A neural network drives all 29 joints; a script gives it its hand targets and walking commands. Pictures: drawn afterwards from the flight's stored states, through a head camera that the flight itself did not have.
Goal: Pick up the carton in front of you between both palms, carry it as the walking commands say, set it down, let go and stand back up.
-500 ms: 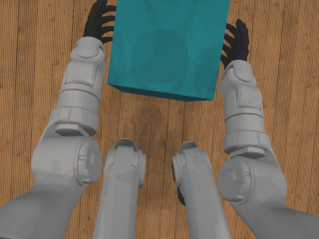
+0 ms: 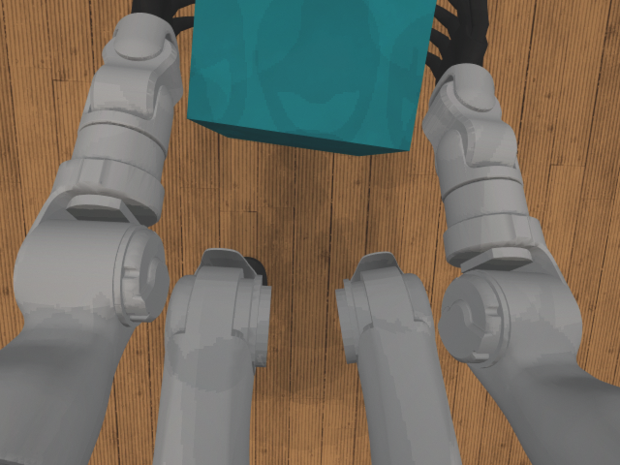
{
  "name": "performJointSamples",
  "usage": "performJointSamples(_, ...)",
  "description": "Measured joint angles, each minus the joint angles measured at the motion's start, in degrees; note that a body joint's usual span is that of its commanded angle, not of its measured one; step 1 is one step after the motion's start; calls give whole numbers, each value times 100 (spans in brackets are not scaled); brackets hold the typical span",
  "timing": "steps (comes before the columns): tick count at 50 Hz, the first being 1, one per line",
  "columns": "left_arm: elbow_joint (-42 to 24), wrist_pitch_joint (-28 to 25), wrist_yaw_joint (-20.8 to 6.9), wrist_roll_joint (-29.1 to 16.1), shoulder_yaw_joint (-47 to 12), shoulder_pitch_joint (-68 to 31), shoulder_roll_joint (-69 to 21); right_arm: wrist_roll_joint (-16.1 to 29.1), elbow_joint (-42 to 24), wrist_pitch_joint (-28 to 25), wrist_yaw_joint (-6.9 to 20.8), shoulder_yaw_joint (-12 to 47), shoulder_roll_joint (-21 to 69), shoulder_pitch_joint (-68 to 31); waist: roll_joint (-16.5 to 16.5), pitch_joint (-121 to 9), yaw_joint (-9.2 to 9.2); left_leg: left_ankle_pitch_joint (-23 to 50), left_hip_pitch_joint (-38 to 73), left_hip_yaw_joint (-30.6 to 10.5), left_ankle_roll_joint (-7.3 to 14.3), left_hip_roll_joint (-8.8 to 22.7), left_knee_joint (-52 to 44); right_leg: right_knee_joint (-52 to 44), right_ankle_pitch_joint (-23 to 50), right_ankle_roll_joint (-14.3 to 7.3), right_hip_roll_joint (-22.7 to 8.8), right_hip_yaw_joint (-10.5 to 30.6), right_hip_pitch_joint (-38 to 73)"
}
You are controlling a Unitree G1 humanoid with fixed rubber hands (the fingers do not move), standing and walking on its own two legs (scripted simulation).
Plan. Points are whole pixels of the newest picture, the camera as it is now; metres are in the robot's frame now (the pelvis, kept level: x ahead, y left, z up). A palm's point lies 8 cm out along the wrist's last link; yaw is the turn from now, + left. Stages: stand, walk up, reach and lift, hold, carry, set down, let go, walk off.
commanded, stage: set down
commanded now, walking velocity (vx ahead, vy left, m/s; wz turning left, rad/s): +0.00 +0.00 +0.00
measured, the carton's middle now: (307, 58) +0.54 +0.03 -0.24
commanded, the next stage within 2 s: none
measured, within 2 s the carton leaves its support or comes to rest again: rests again in 0.16 s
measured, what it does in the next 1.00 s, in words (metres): stands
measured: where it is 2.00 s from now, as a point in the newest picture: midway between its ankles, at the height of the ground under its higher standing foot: (306, 342)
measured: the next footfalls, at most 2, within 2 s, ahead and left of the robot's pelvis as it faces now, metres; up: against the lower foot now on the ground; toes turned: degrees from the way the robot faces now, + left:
none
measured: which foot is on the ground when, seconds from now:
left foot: down 0.00-1.00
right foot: down 0.00-1.00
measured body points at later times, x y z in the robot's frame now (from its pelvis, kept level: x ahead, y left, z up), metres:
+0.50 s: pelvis -0.01 +0.00 -0.02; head +0.34 +0.03 +0.25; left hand +0.54 +0.19 -0.18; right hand +0.52 -0.12 -0.18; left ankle +0.11 +0.11 -0.35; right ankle +0.09 -0.12 -0.35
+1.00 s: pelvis -0.01 +0.00 -0.02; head +0.35 +0.03 +0.23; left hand +0.54 +0.20 -0.21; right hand +0.52 -0.13 -0.20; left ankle +0.11 +0.11 -0.35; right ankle +0.09 -0.12 -0.35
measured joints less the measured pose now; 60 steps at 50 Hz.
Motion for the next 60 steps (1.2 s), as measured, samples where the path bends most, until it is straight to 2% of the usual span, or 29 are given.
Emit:
performJointSamples(14,377,-85,-124,-43,-21,-79,180,-122,485,-109,127,16,-27,-208,-26,388,-16,-2,123,14,-3,45,221,231,13,-77,-77,-86,101)
performJointSamples(23,649,-115,-298,128,120,-306,224,-356,694,-134,436,-225,-112,-391,-16,552,-3,40,142,53,73,96,339,328,55,-61,-127,-110,138)
performJointSamples(38,750,-118,-681,441,455,-526,301,-757,846,-151,956,-574,-177,-665,1,763,-11,100,151,84,157,171,385,342,135,-80,-239,-159,158)
performJointSamples(46,884,-312,-699,434,531,-627,412,-840,941,-315,962,-548,-198,-783,-13,954,-41,73,204,80,160,203,454,394,123,-80,-280,-195,216)
performJointSamples(49,1073,-541,-517,240,364,-594,529,-616,1271,-444,829,-143,-373,-833,3,1081,-69,59,230,74,167,216,470,395,112,-81,-317,-220,254)
performJointSamples(53,1198,-797,-211,-446,-130,-469,854,85,1508,-664,559,411,-743,-753,-27,1195,-98,32,230,116,195,269,469,404,104,-128,-401,-236,235)
performJointSamples(57,1086,-918,-155,-1126,-660,-405,1173,814,1454,-775,479,1007,-1113,-654,-61,1216,-77,-2,178,153,233,351,520,448,124,-217,-504,-290,150)
performJointSamples(60,925,-900,-176,-1460,-918,-405,1301,1158,1287,-768,422,1286,-1229,-611,-63,1149,-75,-7,129,164,244,379,553,481,138,-256,-547,-316,89)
